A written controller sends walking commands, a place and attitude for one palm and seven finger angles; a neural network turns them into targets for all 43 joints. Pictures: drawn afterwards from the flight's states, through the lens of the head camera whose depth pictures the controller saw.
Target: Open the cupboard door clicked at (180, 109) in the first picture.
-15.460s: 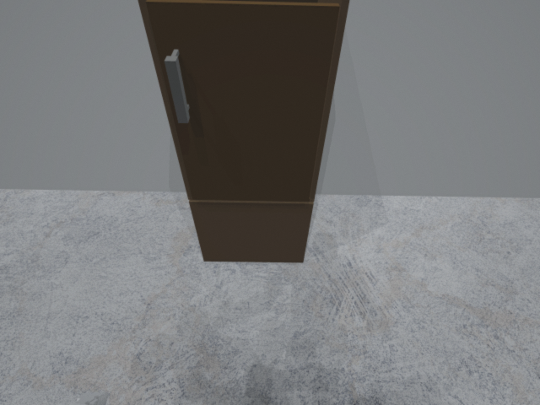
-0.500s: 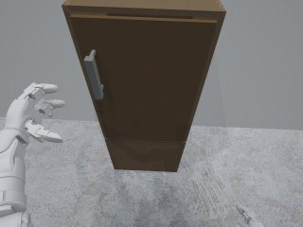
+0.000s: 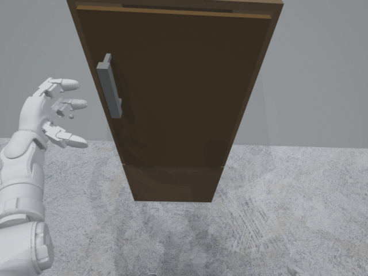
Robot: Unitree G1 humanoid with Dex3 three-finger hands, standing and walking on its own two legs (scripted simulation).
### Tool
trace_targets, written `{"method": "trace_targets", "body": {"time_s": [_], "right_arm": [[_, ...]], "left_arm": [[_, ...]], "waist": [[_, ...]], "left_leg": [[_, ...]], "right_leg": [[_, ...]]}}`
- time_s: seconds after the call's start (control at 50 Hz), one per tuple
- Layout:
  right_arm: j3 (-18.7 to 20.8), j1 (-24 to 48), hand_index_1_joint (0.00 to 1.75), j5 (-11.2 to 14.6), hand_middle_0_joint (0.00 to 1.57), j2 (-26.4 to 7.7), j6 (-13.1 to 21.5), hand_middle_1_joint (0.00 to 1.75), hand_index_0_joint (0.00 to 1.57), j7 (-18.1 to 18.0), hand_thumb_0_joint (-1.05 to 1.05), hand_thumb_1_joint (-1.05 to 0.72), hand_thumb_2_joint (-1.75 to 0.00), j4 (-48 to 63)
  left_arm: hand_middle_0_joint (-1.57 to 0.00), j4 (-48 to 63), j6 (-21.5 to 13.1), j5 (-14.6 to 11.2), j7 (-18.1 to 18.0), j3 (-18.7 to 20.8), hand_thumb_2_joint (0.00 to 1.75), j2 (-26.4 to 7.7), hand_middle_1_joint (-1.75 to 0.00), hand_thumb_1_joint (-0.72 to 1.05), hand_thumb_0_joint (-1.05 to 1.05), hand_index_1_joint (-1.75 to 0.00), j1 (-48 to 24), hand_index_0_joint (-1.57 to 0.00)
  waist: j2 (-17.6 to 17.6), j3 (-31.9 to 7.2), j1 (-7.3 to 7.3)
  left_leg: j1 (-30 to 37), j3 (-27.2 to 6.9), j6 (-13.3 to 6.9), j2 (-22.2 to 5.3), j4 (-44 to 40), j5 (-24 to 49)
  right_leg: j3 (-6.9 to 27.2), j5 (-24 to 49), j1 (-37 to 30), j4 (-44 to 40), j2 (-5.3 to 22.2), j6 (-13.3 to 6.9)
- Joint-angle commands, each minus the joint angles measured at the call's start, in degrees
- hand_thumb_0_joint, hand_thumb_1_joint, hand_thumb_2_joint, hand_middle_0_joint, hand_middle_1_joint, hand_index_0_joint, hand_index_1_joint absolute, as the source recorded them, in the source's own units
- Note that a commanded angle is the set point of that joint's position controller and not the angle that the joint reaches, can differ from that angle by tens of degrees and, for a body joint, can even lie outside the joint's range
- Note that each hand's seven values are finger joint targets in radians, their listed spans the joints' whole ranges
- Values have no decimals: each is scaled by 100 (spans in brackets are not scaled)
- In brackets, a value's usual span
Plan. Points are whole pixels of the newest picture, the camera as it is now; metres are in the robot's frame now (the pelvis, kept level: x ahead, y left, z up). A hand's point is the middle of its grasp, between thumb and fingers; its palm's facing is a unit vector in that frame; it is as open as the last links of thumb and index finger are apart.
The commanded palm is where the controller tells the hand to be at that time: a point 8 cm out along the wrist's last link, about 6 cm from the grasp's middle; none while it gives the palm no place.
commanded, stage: move the hooked fingers beside the handle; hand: left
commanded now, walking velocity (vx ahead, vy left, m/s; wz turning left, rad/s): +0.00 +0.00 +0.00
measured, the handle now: (112, 87) +0.53 +0.19 +0.10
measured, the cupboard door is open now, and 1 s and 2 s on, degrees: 0 0 0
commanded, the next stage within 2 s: slide the fingers in behind the handle in 1.38 s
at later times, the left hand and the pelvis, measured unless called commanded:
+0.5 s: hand (83, 97) +0.47 +0.24 +0.12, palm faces +0.02 -1.00 +0.01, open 14.0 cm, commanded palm +0.46 +0.30 +0.11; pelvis +0.00 -0.01 -0.01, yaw -1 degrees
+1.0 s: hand (78, 97) +0.48 +0.26 +0.11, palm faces +0.02 -1.00 +0.01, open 14.0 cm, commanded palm +0.46 +0.30 +0.11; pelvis +0.02 -0.01 -0.01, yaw -2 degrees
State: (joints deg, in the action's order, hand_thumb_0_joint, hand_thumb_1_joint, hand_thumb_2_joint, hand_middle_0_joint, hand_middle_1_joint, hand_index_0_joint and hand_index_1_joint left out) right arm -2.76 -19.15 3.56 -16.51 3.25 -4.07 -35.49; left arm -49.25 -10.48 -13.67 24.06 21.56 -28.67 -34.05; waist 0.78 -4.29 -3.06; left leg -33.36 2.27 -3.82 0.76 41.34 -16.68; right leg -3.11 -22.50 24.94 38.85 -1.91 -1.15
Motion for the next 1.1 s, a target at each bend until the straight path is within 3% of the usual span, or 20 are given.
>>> {"method": "trace_targets", "body": {"time_s": [0.0,0.04,0.16,0.22,0.24,0.32,0.38,0.42,0.46,0.56,0.64,0.76,0.82,0.86,0.88,0.92,0.94,0.96,1.02,1.08], "right_arm": [[439,-281,30,-37,20,-1016,145,30,20,-73,0,-90,-90,602],[445,-333,30,-52,20,-1006,105,30,20,-49,0,-90,-90,601],[458,-484,30,-36,20,-1047,-57,30,20,-61,0,-90,-90,469],[477,-572,30,-57,20,-1032,-89,30,20,-72,0,-90,-90,426],[484,-607,30,-65,20,-1063,-109,30,20,-67,0,-90,-90,398],[446,-737,30,-82,20,-1102,-197,30,20,-90,0,-90,-90,286],[430,-803,30,-86,20,-1115,-240,30,20,-95,0,-90,-90,245],[435,-922,30,-120,20,-1162,-275,30,20,-113,0,-90,-90,216],[437,-971,30,-120,20,-1144,-307,30,20,-87,0,-90,-90,234],[427,-1125,30,-118,20,-1186,-448,30,20,-87,0,-90,-90,208],[457,-1240,30,-146,20,-1184,-542,30,20,-58,0,-90,-90,333],[519,-1226,30,-133,20,-1133,-676,30,20,14,0,-90,-90,458],[537,-1207,30,-132,20,-1149,-697,30,20,16,0,-90,-90,472],[521,-1142,30,-102,20,-1109,-709,30,20,26,0,-90,-90,472],[534,-1142,30,-112,20,-1133,-706,30,20,20,0,-90,-90,456],[533,-1091,30,-109,20,-1087,-687,30,20,25,0,-90,-90,484],[548,-1084,30,-105,20,-1096,-689,30,20,30,0,-90,-90,456],[535,-1019,30,-98,20,-1068,-682,30,20,41,0,-90,-90,450],[508,-997,30,-89,20,-1088,-678,30,20,17,0,-90,-90,446],[484,-915,30,-84,20,-1091,-651,30,20,-7,0,-90,-90,419]], "left_arm": [[-30,1018,-446,-36,-108,422,30,-1834,-120,-50,0,-120,-2573,-30],[-30,1069,-574,-24,-132,488,30,-1895,-120,-50,0,-120,-2584,-30],[-30,272,-603,18,5,397,30,-1947,-120,-50,0,-120,-3004,-30],[-30,382,-736,39,-3,155,30,-1734,-120,-50,0,-120,-3480,-30],[-30,263,-756,79,-25,287,30,-1900,-120,-50,0,-120,-3386,-30],[-30,-314,-773,108,-71,427,30,-2174,-120,-50,0,-120,-3721,-30],[-30,-597,-765,275,-91,312,30,-2274,-120,-50,0,-120,-4066,-30],[-30,-631,-856,302,-137,596,30,-2695,-120,-50,0,-120,-4249,-30],[-30,-689,-931,369,-106,625,30,-2768,-120,-50,0,-120,-4221,-30],[-30,-1251,-827,412,9,618,30,-2881,-120,-50,0,-120,-4216,-30],[-30,-991,-821,429,115,837,30,-3120,-120,-50,0,-120,-3912,-30],[-30,-474,-866,257,215,972,30,-2998,-120,-50,0,-120,-3411,-30],[-30,-316,-847,190,207,1101,30,-3082,-120,-50,0,-120,-3343,-30],[-30,-364,-806,179,231,895,30,-2819,-120,-50,0,-120,-3347,-30],[-30,-272,-842,189,218,1008,30,-2976,-120,-50,0,-120,-3454,-30],[-30,105,-929,150,226,742,30,-2637,-120,-50,0,-120,-3553,-30],[-30,84,-937,152,210,843,30,-2707,-120,-50,0,-120,-3421,-30],[-30,108,-928,119,215,626,30,-2441,-120,-50,0,-120,-3452,-30],[-30,-256,-799,65,195,585,30,-2330,-120,-50,0,-120,-3343,-30],[-30,-443,-692,176,104,328,30,-2173,-120,-50,0,-120,-3717,-30]], "waist": [[536,-1845,-40],[643,-2097,-28],[458,-1662,-222],[611,-1894,-319],[722,-2023,-256],[362,-1789,-376],[602,-1798,-483],[457,-2035,-487],[797,-2335,-456],[532,-2050,-572],[738,-2548,-385],[825,-2685,-268],[734,-2543,-262],[728,-2394,-345],[723,-2395,-330],[1089,-2569,-358],[1088,-2645,-309],[1123,-2523,-375],[686,-2170,-386],[670,-1873,-495]], "left_leg": [[2335,-765,185,-230,-397,1408],[2456,-729,185,-226,-287,1784],[2098,-719,150,-251,-232,1439],[2282,-762,147,-253,-158,1514],[2358,-782,173,-264,-144,1533],[1863,-727,104,-231,-88,1253],[1741,-707,101,-240,-25,1059],[1642,-702,78,-241,68,1193],[1782,-655,108,-243,150,1398],[1378,-608,63,-255,246,1358],[1507,-546,74,-233,337,1868],[1722,-469,63,-229,360,2349],[1702,-469,35,-222,349,2325],[1684,-453,40,-225,344,2220],[1723,-491,48,-240,337,2203],[2112,-520,70,-244,381,2533],[2258,-574,109,-277,392,2598],[2315,-603,122,-288,369,2527],[2012,-634,89,-271,302,2253],[1886,-698,114,-290,228,1717]], "right_leg": [[111,1369,741,-456,-94,-77],[145,1653,659,-393,-115,-79],[135,1427,992,-404,-135,-46],[130,1352,1108,-365,-135,-65],[141,1347,1154,-341,-142,-65],[162,1258,1124,-346,-136,-38],[222,1142,1320,-322,-117,-1],[253,1254,1142,-256,-130,-4],[272,1432,1164,-186,-138,7],[284,1513,1241,-181,-172,44],[278,2003,978,-39,-197,31],[239,2468,804,-13,-258,35],[240,2444,788,-40,-273,15],[244,2408,906,-68,-268,47],[230,2352,924,-61,-268,34],[214,2369,1059,-29,-278,-7],[191,2301,1156,-26,-284,-6],[171,2188,1269,-53,-288,-9],[133,2000,1269,-84,-274,-25],[126,1581,1548,-126,-222,-10]]}}
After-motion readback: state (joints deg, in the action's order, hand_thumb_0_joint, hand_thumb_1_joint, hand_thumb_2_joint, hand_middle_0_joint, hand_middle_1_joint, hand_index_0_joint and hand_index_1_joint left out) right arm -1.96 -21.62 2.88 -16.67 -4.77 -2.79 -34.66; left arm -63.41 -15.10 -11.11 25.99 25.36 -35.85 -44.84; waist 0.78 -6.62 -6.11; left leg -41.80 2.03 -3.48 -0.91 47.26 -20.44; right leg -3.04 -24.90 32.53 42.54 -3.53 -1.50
